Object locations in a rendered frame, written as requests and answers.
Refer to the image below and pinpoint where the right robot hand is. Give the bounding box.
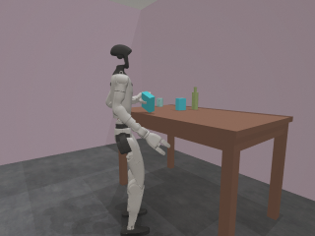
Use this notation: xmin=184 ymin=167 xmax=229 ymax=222
xmin=145 ymin=133 xmax=170 ymax=155

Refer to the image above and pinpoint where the robot right foot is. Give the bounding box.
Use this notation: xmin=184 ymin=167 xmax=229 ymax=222
xmin=120 ymin=224 xmax=150 ymax=236

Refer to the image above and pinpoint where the table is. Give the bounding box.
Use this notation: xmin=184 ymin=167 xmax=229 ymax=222
xmin=118 ymin=104 xmax=293 ymax=236

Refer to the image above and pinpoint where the robot left forearm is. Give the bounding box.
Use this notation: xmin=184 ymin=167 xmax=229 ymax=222
xmin=132 ymin=95 xmax=139 ymax=104

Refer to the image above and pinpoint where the robot left upper arm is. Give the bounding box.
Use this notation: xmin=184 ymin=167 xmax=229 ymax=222
xmin=105 ymin=90 xmax=112 ymax=108

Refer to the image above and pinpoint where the sponge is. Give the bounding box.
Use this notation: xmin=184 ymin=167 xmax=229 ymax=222
xmin=142 ymin=91 xmax=156 ymax=113

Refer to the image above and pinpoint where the robot foot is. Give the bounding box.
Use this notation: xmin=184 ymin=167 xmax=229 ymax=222
xmin=121 ymin=207 xmax=148 ymax=218
xmin=120 ymin=224 xmax=150 ymax=236

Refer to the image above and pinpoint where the left robot hand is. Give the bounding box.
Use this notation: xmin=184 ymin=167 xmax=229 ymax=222
xmin=137 ymin=91 xmax=151 ymax=104

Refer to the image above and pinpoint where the robot right forearm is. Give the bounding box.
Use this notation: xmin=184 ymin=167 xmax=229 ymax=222
xmin=115 ymin=105 xmax=150 ymax=139

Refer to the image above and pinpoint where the robot right upper arm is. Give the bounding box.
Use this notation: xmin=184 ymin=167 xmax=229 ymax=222
xmin=112 ymin=74 xmax=129 ymax=116

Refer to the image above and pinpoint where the robot left foot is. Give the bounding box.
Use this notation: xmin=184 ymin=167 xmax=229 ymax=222
xmin=121 ymin=207 xmax=148 ymax=218

